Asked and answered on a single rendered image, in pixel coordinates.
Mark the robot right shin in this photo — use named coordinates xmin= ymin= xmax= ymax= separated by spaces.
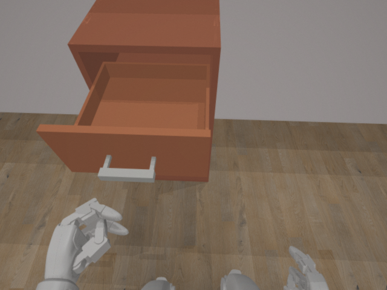
xmin=229 ymin=269 xmax=241 ymax=274

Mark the cabinet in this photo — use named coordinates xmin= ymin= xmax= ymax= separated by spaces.
xmin=68 ymin=0 xmax=221 ymax=182

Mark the right robot hand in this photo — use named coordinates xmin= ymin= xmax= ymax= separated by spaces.
xmin=284 ymin=246 xmax=329 ymax=290

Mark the drawer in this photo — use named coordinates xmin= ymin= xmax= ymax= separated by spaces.
xmin=36 ymin=62 xmax=210 ymax=177

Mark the right robot thigh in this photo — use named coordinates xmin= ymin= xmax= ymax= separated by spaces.
xmin=221 ymin=274 xmax=260 ymax=290

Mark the handle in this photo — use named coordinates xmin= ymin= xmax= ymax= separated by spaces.
xmin=97 ymin=155 xmax=156 ymax=182

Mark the left robot hand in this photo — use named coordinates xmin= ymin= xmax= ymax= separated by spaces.
xmin=44 ymin=198 xmax=129 ymax=283

